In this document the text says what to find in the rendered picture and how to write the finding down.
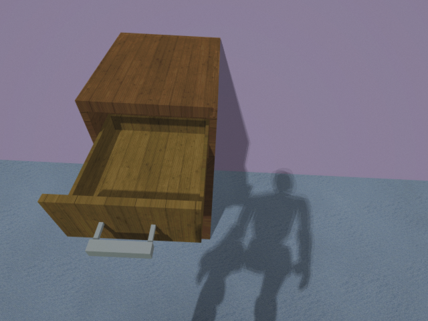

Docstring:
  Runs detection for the drawer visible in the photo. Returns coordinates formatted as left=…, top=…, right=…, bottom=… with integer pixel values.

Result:
left=38, top=114, right=209, bottom=243

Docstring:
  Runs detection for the cabinet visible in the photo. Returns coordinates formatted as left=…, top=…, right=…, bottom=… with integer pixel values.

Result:
left=75, top=33, right=221, bottom=239

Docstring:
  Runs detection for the handle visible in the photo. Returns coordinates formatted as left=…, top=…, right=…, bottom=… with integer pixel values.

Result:
left=85, top=222, right=156, bottom=259

